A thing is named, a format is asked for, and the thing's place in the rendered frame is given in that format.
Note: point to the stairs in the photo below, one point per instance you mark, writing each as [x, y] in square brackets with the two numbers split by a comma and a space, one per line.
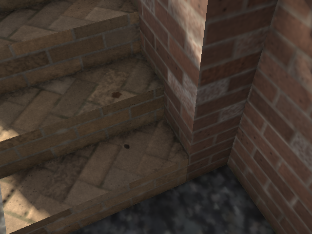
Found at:
[83, 133]

